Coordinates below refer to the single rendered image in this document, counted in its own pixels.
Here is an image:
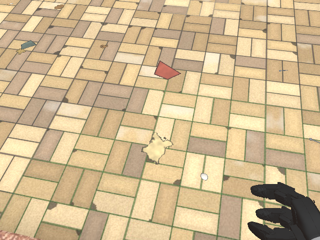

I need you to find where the robot right hand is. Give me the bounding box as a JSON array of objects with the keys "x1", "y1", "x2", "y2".
[{"x1": 247, "y1": 182, "x2": 320, "y2": 240}]

